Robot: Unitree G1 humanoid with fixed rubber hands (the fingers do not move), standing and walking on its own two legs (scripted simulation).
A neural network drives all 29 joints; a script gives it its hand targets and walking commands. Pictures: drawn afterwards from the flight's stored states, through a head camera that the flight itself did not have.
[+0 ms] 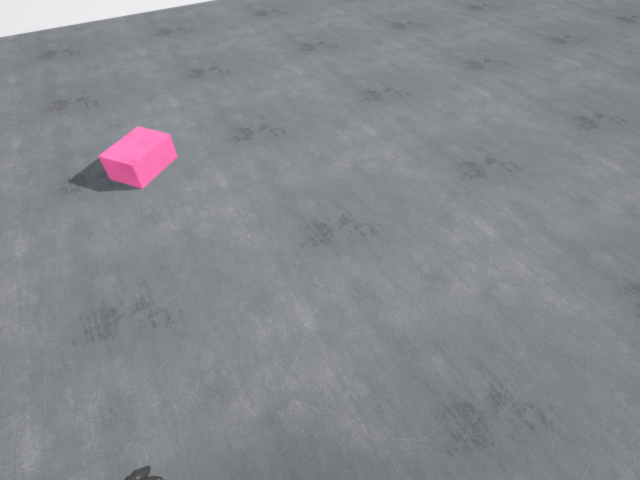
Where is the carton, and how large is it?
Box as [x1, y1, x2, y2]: [98, 126, 177, 188]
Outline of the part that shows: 137,126 98,156 111,179 142,188 177,156 169,134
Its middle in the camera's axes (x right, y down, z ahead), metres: -0.91 -0.41 +1.96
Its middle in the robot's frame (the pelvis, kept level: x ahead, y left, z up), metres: +1.68 +0.96 -0.69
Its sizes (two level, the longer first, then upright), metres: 0.285 0.205 0.141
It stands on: the floor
